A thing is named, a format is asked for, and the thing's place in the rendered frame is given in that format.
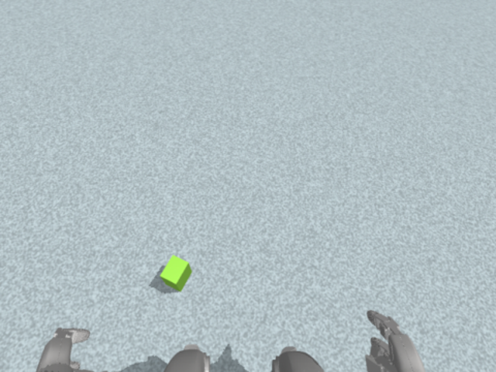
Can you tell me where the right robot hand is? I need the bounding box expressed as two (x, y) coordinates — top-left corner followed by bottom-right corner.
(365, 310), (425, 372)

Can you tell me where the carton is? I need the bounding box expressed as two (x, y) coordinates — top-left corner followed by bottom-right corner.
(160, 255), (192, 292)

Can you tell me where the left robot hand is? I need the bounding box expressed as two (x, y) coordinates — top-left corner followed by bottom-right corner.
(36, 328), (119, 372)

